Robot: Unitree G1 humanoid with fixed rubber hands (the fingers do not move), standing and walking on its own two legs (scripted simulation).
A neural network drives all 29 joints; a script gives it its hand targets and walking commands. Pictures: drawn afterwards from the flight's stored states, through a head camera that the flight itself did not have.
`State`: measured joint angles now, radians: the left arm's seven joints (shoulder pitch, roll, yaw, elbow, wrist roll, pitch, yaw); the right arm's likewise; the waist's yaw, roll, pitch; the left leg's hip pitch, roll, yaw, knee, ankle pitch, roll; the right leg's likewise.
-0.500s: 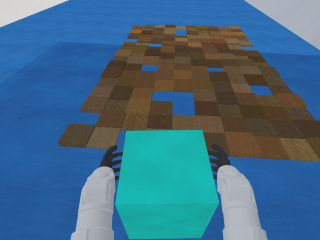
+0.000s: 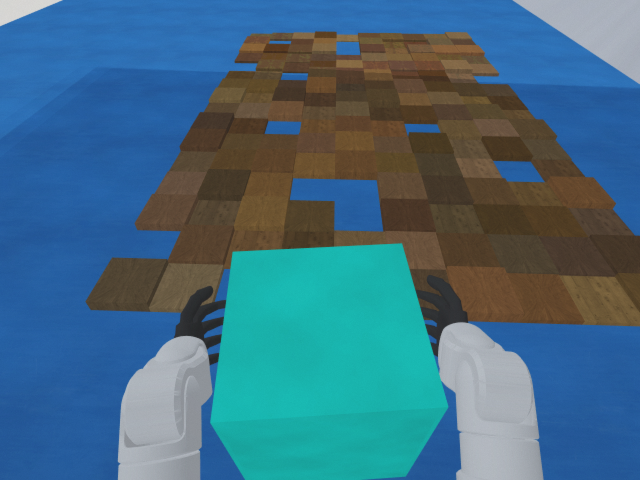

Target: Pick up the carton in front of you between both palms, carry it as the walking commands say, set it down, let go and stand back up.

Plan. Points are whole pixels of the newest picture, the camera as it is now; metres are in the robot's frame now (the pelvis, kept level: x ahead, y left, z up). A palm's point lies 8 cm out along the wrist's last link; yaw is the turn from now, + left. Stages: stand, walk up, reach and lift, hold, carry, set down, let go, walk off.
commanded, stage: carry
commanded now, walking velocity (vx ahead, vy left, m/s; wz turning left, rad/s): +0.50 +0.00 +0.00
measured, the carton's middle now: (323, 369) +0.28 +0.01 +0.02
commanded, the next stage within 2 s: none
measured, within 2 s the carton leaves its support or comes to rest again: neither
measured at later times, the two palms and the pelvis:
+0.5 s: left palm (231, 181) +0.56 +0.16 +0.12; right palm (409, 175) +0.58 -0.14 +0.11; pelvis +0.29 -0.01 +0.00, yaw +2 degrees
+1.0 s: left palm (253, 60) +1.00 +0.17 +0.17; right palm (378, 58) +1.00 -0.13 +0.17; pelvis +0.62 +0.02 +0.00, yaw +1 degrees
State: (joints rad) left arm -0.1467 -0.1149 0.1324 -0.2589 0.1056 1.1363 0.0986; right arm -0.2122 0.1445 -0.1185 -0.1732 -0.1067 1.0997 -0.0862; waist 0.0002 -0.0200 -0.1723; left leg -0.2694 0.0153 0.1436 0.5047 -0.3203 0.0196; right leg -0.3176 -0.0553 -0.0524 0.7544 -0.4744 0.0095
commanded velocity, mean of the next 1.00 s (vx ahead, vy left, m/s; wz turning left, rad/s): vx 0.50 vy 0.00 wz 0.00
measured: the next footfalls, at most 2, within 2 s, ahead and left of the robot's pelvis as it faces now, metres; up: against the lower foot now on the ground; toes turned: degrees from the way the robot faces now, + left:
right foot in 0.16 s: +0.17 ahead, -0.11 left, +0.00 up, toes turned -9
left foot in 0.56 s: +0.53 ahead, +0.09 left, +0.00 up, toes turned +11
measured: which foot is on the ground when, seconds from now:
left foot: down 0.00-0.18, up 0.20-0.54, down 0.56-1.00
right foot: up 0.00-0.14, down 0.16-0.56, up 0.58-1.00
